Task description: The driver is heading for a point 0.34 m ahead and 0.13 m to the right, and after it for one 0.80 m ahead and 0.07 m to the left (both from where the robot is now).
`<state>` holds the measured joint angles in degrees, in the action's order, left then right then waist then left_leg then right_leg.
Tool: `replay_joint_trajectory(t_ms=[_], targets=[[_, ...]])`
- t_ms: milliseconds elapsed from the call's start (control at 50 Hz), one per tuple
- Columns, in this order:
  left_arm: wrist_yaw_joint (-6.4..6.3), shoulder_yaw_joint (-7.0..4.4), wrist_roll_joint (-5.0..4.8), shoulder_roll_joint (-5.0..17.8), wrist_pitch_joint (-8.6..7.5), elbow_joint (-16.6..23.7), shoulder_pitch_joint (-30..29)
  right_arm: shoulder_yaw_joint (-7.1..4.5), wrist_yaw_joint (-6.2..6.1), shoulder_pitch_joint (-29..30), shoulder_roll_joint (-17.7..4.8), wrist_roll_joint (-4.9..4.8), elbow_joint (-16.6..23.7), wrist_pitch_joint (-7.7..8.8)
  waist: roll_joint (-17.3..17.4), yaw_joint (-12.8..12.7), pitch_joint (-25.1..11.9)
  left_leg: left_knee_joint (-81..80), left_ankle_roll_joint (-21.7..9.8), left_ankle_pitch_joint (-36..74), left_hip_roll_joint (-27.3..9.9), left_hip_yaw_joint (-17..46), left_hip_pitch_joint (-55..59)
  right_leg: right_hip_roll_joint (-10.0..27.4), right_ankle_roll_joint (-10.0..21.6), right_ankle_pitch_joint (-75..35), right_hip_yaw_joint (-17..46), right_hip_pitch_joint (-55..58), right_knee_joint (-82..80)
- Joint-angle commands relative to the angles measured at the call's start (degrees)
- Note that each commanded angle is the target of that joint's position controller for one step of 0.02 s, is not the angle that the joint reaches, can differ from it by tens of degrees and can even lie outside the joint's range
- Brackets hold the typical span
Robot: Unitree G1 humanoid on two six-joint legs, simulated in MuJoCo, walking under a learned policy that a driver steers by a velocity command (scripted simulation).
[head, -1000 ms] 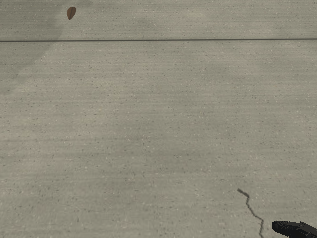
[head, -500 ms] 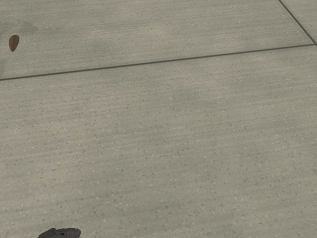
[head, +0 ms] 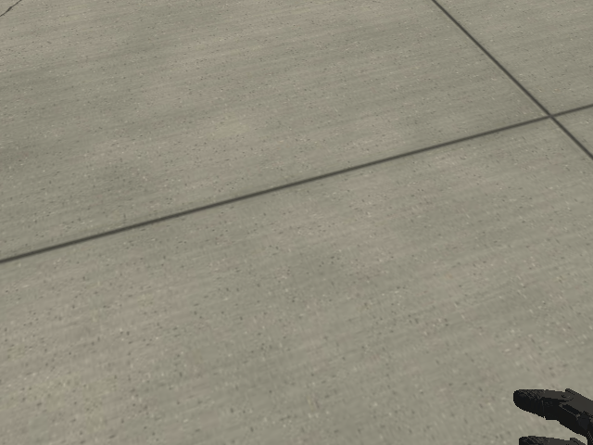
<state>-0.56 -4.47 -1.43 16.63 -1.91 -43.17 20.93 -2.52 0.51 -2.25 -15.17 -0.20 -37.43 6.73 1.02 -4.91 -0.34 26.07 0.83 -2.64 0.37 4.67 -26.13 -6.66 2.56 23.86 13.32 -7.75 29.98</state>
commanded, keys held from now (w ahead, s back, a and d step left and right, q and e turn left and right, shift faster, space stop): e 0.48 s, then q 0.52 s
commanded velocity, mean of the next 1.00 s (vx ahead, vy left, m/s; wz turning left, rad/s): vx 0.11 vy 0.00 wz -0.22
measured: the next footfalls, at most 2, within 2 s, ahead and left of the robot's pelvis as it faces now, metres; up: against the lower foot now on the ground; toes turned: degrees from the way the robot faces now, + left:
right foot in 0.48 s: +0.21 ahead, -0.14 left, +0.00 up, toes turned -19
left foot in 0.84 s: +0.24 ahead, +0.10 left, +0.00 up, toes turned -12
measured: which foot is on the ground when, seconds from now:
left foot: down 0.00-0.48, up 0.50-0.82, down 0.84-1.00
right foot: down 0.00-0.02, up 0.04-0.46, down 0.48-0.86, up 0.88-1.00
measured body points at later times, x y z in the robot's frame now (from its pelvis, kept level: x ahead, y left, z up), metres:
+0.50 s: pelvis +0.14 -0.01 +0.00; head +0.19 -0.03 +0.45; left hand +0.42 +0.18 -0.07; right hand +0.17 -0.33 -0.12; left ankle +0.12 +0.13 -0.72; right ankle +0.17 -0.12 -0.73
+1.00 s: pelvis +0.17 +0.00 +0.01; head +0.21 +0.02 +0.46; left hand +0.40 +0.24 -0.09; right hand +0.22 -0.30 -0.09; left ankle +0.20 +0.11 -0.73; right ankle +0.13 -0.12 -0.66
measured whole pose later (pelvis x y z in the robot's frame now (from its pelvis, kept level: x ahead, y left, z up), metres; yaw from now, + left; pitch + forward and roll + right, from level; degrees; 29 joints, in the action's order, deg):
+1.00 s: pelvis +0.17 +0.00 +0.01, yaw -10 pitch +1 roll -2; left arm -2.6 -5.3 0.2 16.8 2.0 -40.3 4.8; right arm -3.3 -1.2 -13.1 -16.5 0.0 -43.8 -0.6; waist -1.2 2.1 2.4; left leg 30.5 -1.4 -14.9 0.0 2.3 -17.0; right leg -2.4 -2.3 27.7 1.0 -27.1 58.3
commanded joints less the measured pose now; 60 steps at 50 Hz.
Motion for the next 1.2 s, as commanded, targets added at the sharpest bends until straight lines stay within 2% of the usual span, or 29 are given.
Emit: replay_joint_trajectory(t_ms=[20,40,60,80,120,180,220,320,400,460,480,500,520,540,580,620,680,740,820,840,860,880,900,920,960,1060,1140,1180,1200], targets=[[-0.24,0.34,0.32,0.6,-1.04,6.0,1.2,-4.99,-1.15,-14.8,-15.1,2.52,1.9,1.0,6.4,8.1,-15.3,-0.6,-11.2,5.1,-19.3,20.4,40.1,1.1,-0.1,-1.7,-0.5,-22.9,26.4],[-0.4,0.37,-0.13,3.2,-1.21,7.2,4.1,-5.11,-0.61,-17.7,-14.4,1.73,0.4,0.03,18.7,7.1,-18.4,-3.9,-16.9,3.9,-27.1,37.7,44.2,1.4,-2.2,13.9,-3.6,-34.0,38.4],[-0.61,-1.02,-0.13,8.3,-0.65,6.2,2.4,-3.77,-0.62,-14.6,-9.5,1.12,1.8,-0.39,10.5,7.6,-12.7,-3.8,-15.5,6.0,-25.0,32.0,38.8,4.5,-3.5,10.4,-2.1,-36.4,44.4],[-0.72,-1.57,0.27,9.4,0.15,6.9,-1.9,-2.93,-0.77,-12.0,-7.0,1.13,2.5,-1.05,5.5,7.8,-8.4,-3.0,-13.6,13.3,-22.4,21.9,32.7,5.9,-4.5,7.0,-4.2,-36.0,45.9],[-0.76,-2.1,0.61,8.3,1.62,7.9,-4.2,-2.09,-0.73,-7.6,-5.0,1.02,2.0,-1.9,4.0,5.2,-3.7,-4.1,-11.7,22.9,-17.2,10.3,22.4,9.0,-5.5,3.4,-6.4,-32.8,42.2],[-0.54,-1.28,-0.02,4.2,3.12,8.8,-4.3,-2.72,-1.04,-5.8,-7.0,1.45,0.5,-2.15,7.4,3.9,-2.3,-8.7,-12.7,24.5,-14.9,2.5,16.4,9.4,-6.6,-1.4,-9.8,-29.3,36.6],[-0.4,-0.99,0.37,3.5,3.44,9.8,-6.4,-3.28,-1.62,-5.7,-8.4,1.18,-0.4,-2.6,6.2,4.2,-3.6,-9.4,-13.6,25.6,-16.3,0.3,18.2,10.1,-6.9,-5.4,-10.0,-29.5,31.4],[1.27,-0.77,0.62,3.4,3.27,11.4,-11.6,-3.66,-2.37,-4.5,-10.0,0.16,-1.9,-4.26,5.3,5.6,-4.4,-9.5,-12.3,20.2,-16.0,-7.0,18.8,10.4,-5.5,-15.4,-12.7,-22.9,17.4],[2.53,-1.45,0.56,4.6,3.76,13.7,-14.8,-4.35,-1.79,-5.8,-11.9,-1.14,-3.2,-4.98,5.9,6.5,-3.1,-5.5,-10.9,18.4,-17.7,-7.8,21.9,9.2,-3.0,-11.5,-14.9,-20.4,9.3],[2.48,-2.79,0.72,6.4,3.73,12.9,-9.8,-4.36,-1.7,-6.2,-11.3,-2.19,-3.9,-5.18,3.9,3.5,-4.9,6.7,-6.6,20.2,-14.7,-11.7,20.9,5.6,0.9,-18.9,-16.9,-8.9,-4.5],[1.36,-4.48,0.93,11.6,3.58,12.5,-5.0,-3.95,-1.48,-9.1,-9.8,-0.84,-4.0,-4.85,-3.9,2.2,-8.6,18.8,-2.1,10.2,-10.3,-14.4,11.7,11.0,4.4,-41.0,-8.1,4.2,-6.0],[0.12,-4.73,2.13,16.9,3.39,14.0,-5.1,-1.83,-0.92,-10.0,-5.1,2.63,-1.6,-4.46,-19.7,4.8,-11.6,37.8,2.8,-35.1,-2.0,-14.2,-8.7,27.1,15.5,-68.1,12.8,17.6,-2.3],[0.29,-3.11,2.43,12.6,2.7,14.4,-5.0,-1.94,-0.39,-9.5,-7.2,1.66,-2.5,-4.43,-13.4,1.8,-20.0,46.1,3.7,-39.4,-1.7,-3.4,-10.6,31.8,22.2,-65.8,15.6,17.3,-3.8],[0.67,-2.04,2.54,9.2,2.2,13.7,-6.7,-2.46,-0.27,-7.1,-9.4,-0.65,-2.7,-5.03,-9.1,1.5,-17.3,46.5,3.3,-35.4,-3.9,-2.0,-11.0,28.4,19.7,-56.8,9.7,13.4,-4.9],[0.53,-0.16,1.5,4.0,1.86,12.5,-12.7,-2.07,-1.14,-5.8,-7.8,-0.39,-4.1,-6.3,-5.1,3.9,-10.9,37.1,3.2,-29.4,-6.6,-1.5,-9.0,21.9,12.1,-43.4,1.6,5.7,-6.2],[0.34,0.41,2.56,3.6,1.86,11.6,-16.8,-1.52,-1.29,-8.7,-6.2,-0.03,-5.5,-7.5,-7.6,7.0,-8.8,29.5,4.3,-24.1,-5.5,-3.6,2.3,18.5,10.4,-43.2,-5.0,-4.9,-7.9],[0.05,0.09,3.55,4.4,1.45,9.6,-16.4,-0.82,-1.24,-9.1,-5.4,-0.26,-6.2,-7.78,-8.8,5.7,-8.1,19.6,4.3,-18.8,-4.5,-4.7,8.5,19.0,10.9,-37.2,-6.9,-6.3,-8.9],[-0.76,-0.77,2.82,7.4,2.25,8.3,-16.4,-1.57,-1.27,-7.8,-8.1,-0.58,-5.0,-8.33,-9.4,4.9,-5.6,17.6,2.9,-18.2,-3.5,-6.0,7.8,21.6,11.4,-27.2,-4.6,-6.3,-9.5],[-1.73,-1.15,1.22,7.1,3.17,6.9,-16.7,-1.7,-0.81,-9.4,-7.0,0.14,-4.8,-8.54,-7.9,6.2,-2.7,8.2,-1.0,-11.7,-2.3,-7.7,10.0,20.8,7.4,-18.7,-6.3,-6.9,-6.3],[-1.95,-1.18,0.93,6.2,3.18,6.2,-15.4,-2.03,-0.76,-9.2,-8.3,0.62,-4.2,-8.46,-4.5,5.9,-1.4,3.2,-3.1,-3.6,-3.9,-4.1,10.6,18.4,4.1,-14.3,-8.7,-8.0,-2.5],[-2.04,-0.98,2.04,4.1,2.93,6.9,-13.8,-3.19,-1.31,-9.2,-13.1,0.75,-3.6,-8.28,7.2,3.2,-1.4,-1.0,-7.3,7.2,-11.1,6.7,12.1,11.5,-0.7,-8.6,-15.8,-12.1,7.4],[-2.38,-0.68,2.36,3.0,2.85,8.3,-18.4,-3.75,-1.39,-9.5,-14.6,0.68,-3.2,-8.13,14.7,5.8,0.6,-7.1,-14.9,5.3,-17.3,18.5,11.8,3.9,-4.1,-2.2,-18.9,-18.6,14.6],[-2.51,-0.95,2.05,3.7,2.84,9.5,-22.8,-3.54,-1.43,-12.2,-13.6,1.9,-3.2,-7.31,15.2,9.3,0.5,-10.2,-19.1,6.6,-20.6,24.3,14.4,3.2,-4.4,10.4,-13.7,-24.4,26.0],[-2.28,-1.48,1.51,4.0,2.92,9.1,-22.0,-3.41,-1.6,-12.0,-13.1,2.2,-3.2,-6.33,11.5,8.5,-0.9,-9.2,-19.0,8.2,-20.0,22.8,16.5,4.2,-4.3,11.9,-10.2,-26.7,33.7],[-2.17,-1.88,1.56,4.2,3.18,7.6,-18.5,-3.52,-1.97,-7.2,-12.2,0.16,-2.0,-5.76,5.8,5.5,-2.0,-5.9,-14.7,12.0,-15.9,16.3,18.4,6.0,-4.8,6.2,-8.5,-28.0,34.1],[-1.5,-0.84,0.95,1.3,1.89,7.5,-19.0,-4.06,-3.02,-8.0,-11.5,-0.72,-1.3,-7.97,7.1,6.6,-6.1,-3.2,-12.5,12.8,-11.5,13.7,20.7,4.7,-6.5,0.2,-10.3,-20.4,16.9],[-0.38,-1.43,0.37,3.5,1.42,6.6,-15.6,-4.59,-2.52,-6.5,-12.4,-1.03,0.0,-8.94,9.7,6.1,-5.7,-3.3,-12.6,8.1,-10.9,18.4,16.7,3.1,-5.9,-3.2,-11.0,-12.1,4.3],[0.05,-1.99,0.63,4.1,1.03,5.1,-11.3,-4.35,-2.63,-4.7,-11.6,-1.85,0.9,-9.33,8.8,3.6,-5.3,-1.2,-9.5,1.6,-8.0,18.8,12.9,3.3,-4.3,-12.8,-11.9,-4.2,-8.5],[-0.19,-2.81,1.24,6.9,1.05,4.8,-9.2,-3.85,-2.77,-5.9,-9.6,-1.51,1.1,-9.35,4.6,3.9,-6.2,3.6,-6.4,-8.0,-5.2,16.5,6.8,9.9,-1.9,-15.4,-7.1,2.7,-10.5]])
Velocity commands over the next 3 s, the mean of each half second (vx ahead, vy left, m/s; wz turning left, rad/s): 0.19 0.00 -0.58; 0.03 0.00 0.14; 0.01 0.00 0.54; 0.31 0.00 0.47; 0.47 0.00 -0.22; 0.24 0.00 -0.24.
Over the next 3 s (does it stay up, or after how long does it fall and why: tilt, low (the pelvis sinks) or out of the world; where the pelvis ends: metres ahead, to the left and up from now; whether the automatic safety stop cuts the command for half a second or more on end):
stays up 0.72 0.22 0.01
